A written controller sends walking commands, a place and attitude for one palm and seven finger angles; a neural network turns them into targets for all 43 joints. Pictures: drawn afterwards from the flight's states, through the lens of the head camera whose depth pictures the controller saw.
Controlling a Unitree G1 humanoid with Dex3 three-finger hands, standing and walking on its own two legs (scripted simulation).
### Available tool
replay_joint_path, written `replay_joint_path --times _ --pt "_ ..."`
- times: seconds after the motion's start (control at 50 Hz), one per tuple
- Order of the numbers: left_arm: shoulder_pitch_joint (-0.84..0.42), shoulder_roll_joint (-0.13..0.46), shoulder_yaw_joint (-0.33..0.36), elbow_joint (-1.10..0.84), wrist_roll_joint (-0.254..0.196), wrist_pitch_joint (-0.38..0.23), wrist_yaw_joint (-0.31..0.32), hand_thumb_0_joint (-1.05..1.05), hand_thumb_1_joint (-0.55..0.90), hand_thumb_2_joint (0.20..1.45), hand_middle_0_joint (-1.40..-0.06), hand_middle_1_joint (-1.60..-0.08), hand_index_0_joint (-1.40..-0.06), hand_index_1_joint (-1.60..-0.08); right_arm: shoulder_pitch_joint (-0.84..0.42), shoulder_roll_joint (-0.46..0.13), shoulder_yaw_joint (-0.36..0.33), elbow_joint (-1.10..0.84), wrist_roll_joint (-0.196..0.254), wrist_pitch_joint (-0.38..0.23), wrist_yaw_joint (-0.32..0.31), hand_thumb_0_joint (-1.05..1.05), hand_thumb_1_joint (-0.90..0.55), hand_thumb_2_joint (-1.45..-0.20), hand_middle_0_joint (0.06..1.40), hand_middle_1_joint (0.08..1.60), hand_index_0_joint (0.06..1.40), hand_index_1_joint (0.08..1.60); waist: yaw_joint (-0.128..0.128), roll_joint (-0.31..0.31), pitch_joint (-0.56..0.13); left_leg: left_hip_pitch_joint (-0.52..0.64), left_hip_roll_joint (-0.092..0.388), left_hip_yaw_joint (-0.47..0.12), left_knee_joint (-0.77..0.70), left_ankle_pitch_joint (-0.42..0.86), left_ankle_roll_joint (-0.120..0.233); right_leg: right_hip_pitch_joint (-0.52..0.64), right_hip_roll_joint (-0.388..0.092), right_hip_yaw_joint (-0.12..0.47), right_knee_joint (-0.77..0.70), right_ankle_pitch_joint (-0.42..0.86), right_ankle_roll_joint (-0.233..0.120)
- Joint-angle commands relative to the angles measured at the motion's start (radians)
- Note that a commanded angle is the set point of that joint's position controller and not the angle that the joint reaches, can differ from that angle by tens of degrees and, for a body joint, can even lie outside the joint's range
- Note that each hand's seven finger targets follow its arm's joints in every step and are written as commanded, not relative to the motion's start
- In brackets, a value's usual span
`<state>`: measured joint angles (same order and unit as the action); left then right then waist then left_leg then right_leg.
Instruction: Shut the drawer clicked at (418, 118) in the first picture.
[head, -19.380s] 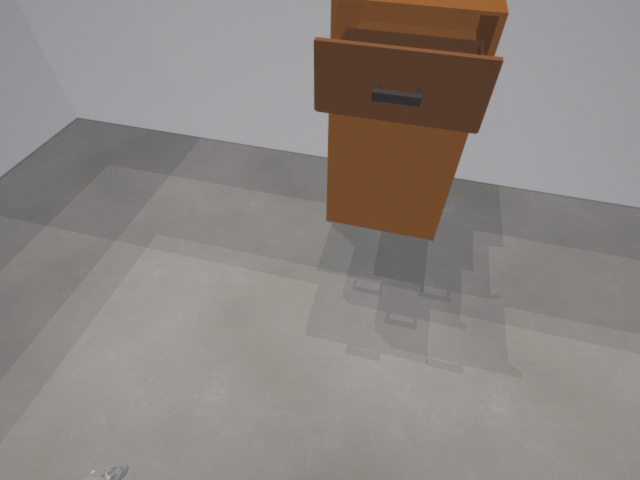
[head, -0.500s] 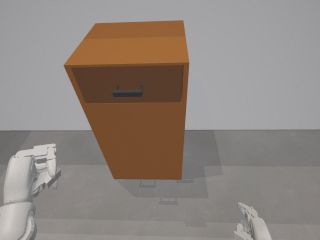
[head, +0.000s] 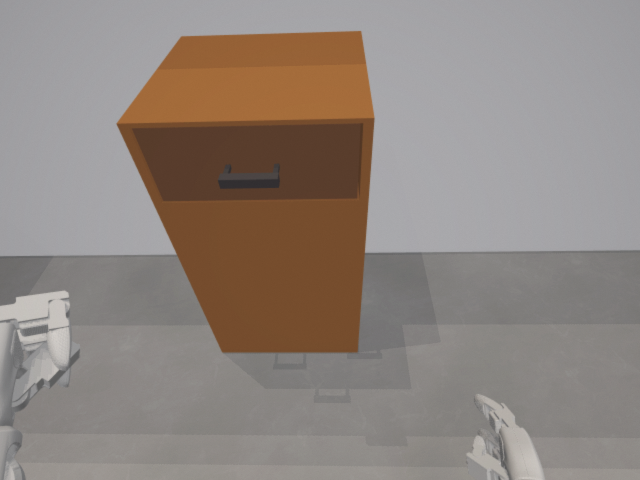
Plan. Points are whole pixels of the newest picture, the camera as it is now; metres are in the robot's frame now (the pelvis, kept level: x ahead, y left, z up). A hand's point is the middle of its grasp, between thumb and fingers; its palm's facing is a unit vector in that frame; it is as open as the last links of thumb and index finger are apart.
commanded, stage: step back with the hand held close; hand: left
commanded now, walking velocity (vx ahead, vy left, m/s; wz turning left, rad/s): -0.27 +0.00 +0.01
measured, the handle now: (250, 174) +0.64 +0.20 +0.02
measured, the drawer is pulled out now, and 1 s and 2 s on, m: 0.00 0.00 0.00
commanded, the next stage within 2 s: stop stepping back and stand still in 1.20 s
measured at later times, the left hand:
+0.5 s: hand (22, 421) +0.13 +0.27 +0.15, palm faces +0.33 -0.79 -0.51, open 3.3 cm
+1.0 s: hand out of the picture +0.08 +0.25 +0.14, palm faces +0.24 -0.83 -0.51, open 3.3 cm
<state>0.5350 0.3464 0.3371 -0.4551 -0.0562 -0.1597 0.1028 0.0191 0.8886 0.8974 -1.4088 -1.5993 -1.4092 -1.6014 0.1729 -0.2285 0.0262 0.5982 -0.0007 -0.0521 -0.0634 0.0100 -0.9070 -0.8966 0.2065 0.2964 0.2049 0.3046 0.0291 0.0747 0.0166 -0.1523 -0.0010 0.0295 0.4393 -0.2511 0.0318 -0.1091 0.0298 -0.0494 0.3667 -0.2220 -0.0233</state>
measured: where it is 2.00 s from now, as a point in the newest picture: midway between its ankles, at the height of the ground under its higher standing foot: outside the picture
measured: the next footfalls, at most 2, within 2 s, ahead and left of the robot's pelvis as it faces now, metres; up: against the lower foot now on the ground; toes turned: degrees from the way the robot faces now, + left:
right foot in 0.84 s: -0.16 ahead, -0.09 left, +0.00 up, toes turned +3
left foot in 1.24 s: -0.09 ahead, +0.11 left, +0.00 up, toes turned -1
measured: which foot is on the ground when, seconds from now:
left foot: down 0.00-1.00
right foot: down 0.00-0.68, up 0.70-0.82, down 0.84-1.00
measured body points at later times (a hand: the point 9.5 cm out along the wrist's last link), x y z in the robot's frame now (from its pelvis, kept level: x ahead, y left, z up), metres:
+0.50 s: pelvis -0.06 +0.03 -0.01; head -0.04 +0.02 +0.44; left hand +0.11 +0.31 +0.17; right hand +0.13 -0.21 -0.09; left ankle -0.01 +0.10 -0.74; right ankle -0.01 -0.10 -0.74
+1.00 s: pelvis -0.14 +0.02 -0.01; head -0.07 +0.04 +0.43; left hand +0.06 +0.29 +0.17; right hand +0.07 -0.20 -0.09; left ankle -0.01 +0.10 -0.74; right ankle -0.20 -0.10 -0.74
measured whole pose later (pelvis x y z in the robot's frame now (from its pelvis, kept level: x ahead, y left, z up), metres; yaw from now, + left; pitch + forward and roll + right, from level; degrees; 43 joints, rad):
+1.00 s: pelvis -0.14 +0.02 -0.01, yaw -2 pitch +4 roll -2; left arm 0.60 0.43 0.39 -0.62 -0.04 -0.28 0.10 0.02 0.89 0.90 -1.41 -1.60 -1.41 -1.60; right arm 0.08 -0.20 0.00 0.59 -0.02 -0.09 -0.04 0.01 -0.91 -0.90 0.21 0.30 0.21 0.30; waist 0.02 -0.01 0.08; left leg -0.49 0.00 0.06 0.41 0.00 0.07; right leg -0.22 0.07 0.06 0.49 -0.35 0.00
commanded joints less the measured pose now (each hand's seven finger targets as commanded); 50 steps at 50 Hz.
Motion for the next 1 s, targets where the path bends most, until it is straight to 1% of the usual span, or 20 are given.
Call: replay_joint_path --times 0.0,0.08,0.2,0.26,0.32,0.4,0.46,0.52,0.58,0.62,0.66,0.68,0.72,0.78,0.8,0.82,0.88,0.92,0.94,0.98 --pt "0.069 0.14 0.092 -0.189 -0.006 -0.07 0.004 0.0 0.9 0.9 -1.4 -1.6 -1.4 -1.6 -0.098 -0.12 -0.065 -0.169 -0.003 -0.007 -0.006 0.0 -0.9 -0.9 0.2 0.3 0.2 0.3 -0.017 -0.021 -0.112 0.019 0.048 -0.072 -0.042 0.312 0.024 -0.041 -0.106 0.096 -0.034 0.304 0.009" --pt "0.112 0.187 0.14 -0.225 -0.01 -0.072 0.017 0.0 0.9 0.9 -1.4 -1.6 -1.4 -1.6 -0.101 -0.114 -0.078 -0.195 0.007 0.023 -0.011 0.0 -0.9 -0.9 0.2 0.3 0.2 0.3 -0.017 -0.079 -0.189 -0.002 0.059 -0.078 -0.034 0.415 0.02 -0.002 -0.095 0.077 0.02 0.392 0.02" --pt "0.118 0.214 0.153 -0.3 -0.009 -0.076 0.028 0.0 0.9 0.9 -1.4 -1.6 -1.4 -1.6 -0.097 -0.124 -0.083 -0.218 0.012 0.031 -0.023 0.0 -0.9 -0.9 0.2 0.3 0.2 0.3 -0.015 -0.008 -0.211 -0.048 0.075 -0.099 -0.04 0.442 0.02 -0.004 -0.078 0.07 0.081 0.374 0.028" --pt "0.126 0.202 0.148 -0.288 -0.001 -0.079 0.031 0.0 0.9 0.9 -1.4 -1.6 -1.4 -1.6 -0.087 -0.125 -0.086 -0.219 0.012 0.023 -0.024 0.0 -0.9 -0.9 0.2 0.3 0.2 0.3 -0.016 0.005 -0.183 -0.116 0.097 -0.12 -0.079 0.339 0.03 -0.006 -0.059 0.069 0.113 0.27 0.035" --pt "0.109 0.196 0.146 -0.292 0.011 -0.086 0.032 0.0 0.9 0.9 -1.4 -1.6 -1.4 -1.6 -0.087 -0.134 -0.087 -0.226 0.01 0.009 -0.026 0.0 -0.9 -0.9 0.2 0.3 0.2 0.3 -0.017 0.023 -0.137 -0.251 0.12 -0.153 -0.133 0.143 0.052 0.032 -0.045 0.076 0.158 0.181 0.036" --pt "0.094 0.194 0.161 -0.289 0.025 -0.097 0.036 0.0 0.9 0.9 -1.4 -1.6 -1.4 -1.6 -0.084 -0.141 -0.091 -0.231 0.011 -0.007 -0.026 0.0 -0.9 -0.9 0.2 0.3 0.2 0.3 -0.023 -0.02 -0.103 -0.432 0.121 -0.172 -0.149 -0.161 0.078 0.097 -0.054 0.12 0.173 0.138 0.031" --pt "0.088 0.187 0.153 -0.287 0.027 -0.11 0.04 0.0 0.9 0.9 -1.4 -1.6 -1.4 -1.6 -0.067 -0.134 -0.092 -0.222 0.009 -0.017 -0.021 0.0 -0.9 -0.9 0.2 0.3 0.2 0.3 -0.034 -0.088 -0.079 -0.408 0.08 -0.152 -0.068 -0.245 0.067 -0.013 -0.097 0.185 0.064 -0.005 0.011" --pt "0.074 0.192 0.145 -0.314 0.021 -0.126 0.05 0.0 0.9 0.9 -1.4 -1.6 -1.4 -1.6 -0.048 -0.125 -0.092 -0.204 0.006 -0.025 -0.017 0.0 -0.9 -0.9 0.2 0.3 0.2 0.3 -0.046 -0.119 -0.08 -0.271 0.043 -0.124 0.036 -0.191 0.037 -0.183 -0.15 0.218 -0.048 -0.155 -0.02" --pt "0.071 0.197 0.142 -0.33 0.022 -0.143 0.065 0.0 0.9 0.9 -1.4 -1.6 -1.4 -1.6 -0.046 -0.129 -0.088 -0.193 0.001 -0.036 -0.023 0.0 -0.9 -0.9 0.2 0.3 0.2 0.3 -0.051 -0.064 -0.076 -0.208 0.055 -0.144 0.023 -0.184 0.034 -0.261 -0.133 0.17 -0.043 -0.193 -0.015" --pt "0.081 0.2 0.157 -0.343 0.033 -0.154 0.067 0.0 0.9 0.9 -1.4 -1.6 -1.4 -1.6 -0.061 -0.139 -0.085 -0.202 -0.001 -0.05 -0.031 0.0 -0.9 -0.9 0.2 0.3 0.2 0.3 -0.047 0.036 -0.081 -0.347 0.136 -0.237 -0.155 -0.314 0.064 -0.112 -0.049 0.103 0.086 -0.152 0.024" --pt "0.064 0.196 0.172 -0.351 0.058 -0.159 0.064 0.0 0.9 0.9 -1.4 -1.6 -1.4 -1.6 -0.077 -0.151 -0.087 -0.214 -0.001 -0.061 -0.036 0.0 -0.9 -0.9 0.2 0.3 0.2 0.3 -0.029 0.161 -0.08 -0.592 0.24 -0.361 -0.332 -0.514 0.11 0.115 0.038 0.069 0.361 -0.012 0.046" --pt "0.054 0.209 0.184 -0.361 0.065 -0.161 0.061 0.0 0.9 0.9 -1.4 -1.6 -1.4 -1.6 -0.07 -0.14 -0.09 -0.213 -0.005 -0.066 -0.036 0.0 -0.9 -0.9 0.2 0.3 0.2 0.3 -0.025 0.145 -0.089 -0.575 0.25 -0.358 -0.312 -0.439 0.116 0.109 0.039 0.075 0.397 0.02 0.046" --pt "0.075 0.212 0.192 -0.344 0.065 -0.163 0.054 0.0 0.9 0.9 -1.4 -1.6 -1.4 -1.6 -0.076 -0.133 -0.092 -0.214 -0.007 -0.083 -0.032 0.0 -0.9 -0.9 0.2 0.3 0.2 0.3 -0.021 0.08 -0.094 -0.558 0.247 -0.344 -0.276 -0.374 0.128 0.099 0.047 0.095 0.399 -0.06 0.046" --pt "0.133 0.188 0.176 -0.319 0.043 -0.174 0.035 0.0 0.9 0.9 -1.4 -1.6 -1.4 -1.6 -0.053 -0.139 -0.093 -0.182 -0.016 -0.096 -0.018 0.0 -0.9 -0.9 0.2 0.3 0.2 0.3 -0.025 0.066 -0.064 -0.447 0.223 -0.318 -0.243 -0.252 0.119 0.029 0.052 0.091 0.25 -0.089 0.034" --pt "0.132 0.19 0.175 -0.329 0.038 -0.18 0.03 0.0 0.9 0.9 -1.4 -1.6 -1.4 -1.6 -0.055 -0.142 -0.094 -0.174 -0.02 -0.103 -0.016 0.0 -0.9 -0.9 0.2 0.3 0.2 0.3 -0.028 0.076 -0.08 -0.376 0.215 -0.303 -0.218 -0.138 0.113 0.01 0.045 0.094 0.198 -0.042 0.034" --pt "0.114 0.187 0.156 -0.348 0.025 -0.189 0.025 0.0 0.9 0.9 -1.4 -1.6 -1.4 -1.6 -0.045 -0.133 -0.087 -0.152 -0.017 -0.105 -0.009 0.0 -0.9 -0.9 0.2 0.3 0.2 0.3 -0.024 0.06 -0.126 -0.23 0.189 -0.273 -0.171 0.065 0.095 -0.05 0.039 0.091 0.132 -0.001 0.03" --pt "0.09 0.215 0.163 -0.383 0.008 -0.202 0.015 0.0 0.9 0.9 -1.4 -1.6 -1.4 -1.6 -0.034 -0.124 -0.091 -0.117 -0.019 -0.099 0.003 0.0 -0.9 -0.9 0.2 0.3 0.2 0.3 -0.014 0.043 -0.325 0.164 0.173 -0.167 -0.038 0.627 0.059 -0.173 0.023 0.092 0.092 0.085 0.053" --pt "0.122 0.227 0.177 -0.401 -0.001 -0.191 0.016 0.0 0.9 0.9 -1.4 -1.6 -1.4 -1.6 -0.042 -0.117 -0.093 -0.13 -0.015 -0.09 0.015 0.0 -0.9 -0.9 0.2 0.3 0.2 0.3 -0.015 0.06 -0.407 0.271 0.179 -0.138 -0.014 0.742 0.055 -0.196 0.02 0.089 0.119 0.064 0.068" --pt "0.132 0.234 0.182 -0.416 -0.006 -0.184 0.016 0.0 0.9 0.9 -1.4 -1.6 -1.4 -1.6 -0.052 -0.118 -0.093 -0.144 -0.011 -0.085 0.02 0.0 -0.9 -0.9 0.2 0.3 0.2 0.3 -0.014 0.06 -0.414 0.274 0.18 -0.126 -0.005 0.729 0.06 -0.203 0.016 0.09 0.12 0.053 0.077" --pt "0.189 0.263 0.226 -0.402 -0.02 -0.17 0.016 0.0 0.9 0.9 -1.4 -1.6 -1.4 -1.6 -0.083 -0.115 -0.092 -0.179 0.0 -0.069 0.023 0.0 -0.9 -0.9 0.2 0.3 0.2 0.3 -0.006 -0.015 -0.363 0.138 0.163 -0.1 0.001 0.499 0.053 -0.178 -0.008 0.095 0.08 0.096 0.085"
